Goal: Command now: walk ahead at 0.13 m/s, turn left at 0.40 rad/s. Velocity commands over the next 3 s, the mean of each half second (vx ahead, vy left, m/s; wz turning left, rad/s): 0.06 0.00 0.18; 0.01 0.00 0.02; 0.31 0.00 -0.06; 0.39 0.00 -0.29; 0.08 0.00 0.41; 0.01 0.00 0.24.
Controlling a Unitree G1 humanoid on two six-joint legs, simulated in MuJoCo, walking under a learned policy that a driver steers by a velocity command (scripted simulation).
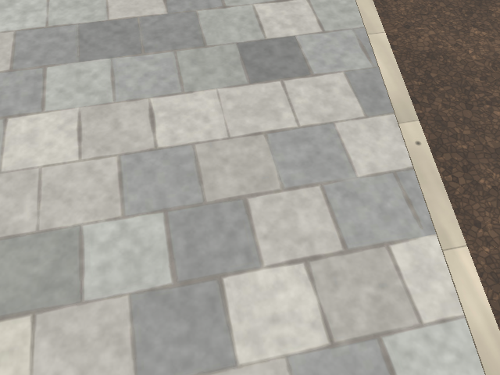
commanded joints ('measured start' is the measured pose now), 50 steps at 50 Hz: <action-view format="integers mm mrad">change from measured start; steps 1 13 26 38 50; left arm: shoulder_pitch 96 -11 42 37 72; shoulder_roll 112 68 61 38 21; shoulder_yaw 34 17 10 1 -2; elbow -47 -71 -32 0 99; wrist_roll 13 4 17 14 11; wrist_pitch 30 51 14 24 26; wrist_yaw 19 22 3 1 3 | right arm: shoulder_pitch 2 22 35 54 70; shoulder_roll -99 -91 -29 -22 -12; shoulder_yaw -23 -1 13 6 4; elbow -79 -45 -12 41 140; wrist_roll -9 -27 -21 -14 -10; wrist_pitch -9 15 20 20 25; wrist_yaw -10 -38 -34 -50 -63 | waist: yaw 30 -27 -2 1 1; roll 32 142 -31 24 15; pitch -201 -166 -108 -103 -91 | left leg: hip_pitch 186 151 176 226 263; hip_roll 277 245 92 105 92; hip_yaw -303 -297 -152 -166 -147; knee -205 -236 -44 -36 -67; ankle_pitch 397 -100 -11 60 -62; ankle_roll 199 135 -31 -46 -55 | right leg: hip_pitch -70 70 210 232 237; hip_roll -48 -30 -45 -16 6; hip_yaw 30 17 39 21 4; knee -61 -567 -824 -810 -861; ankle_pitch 86 198 332 372 230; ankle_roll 5 13 -71 -72 -73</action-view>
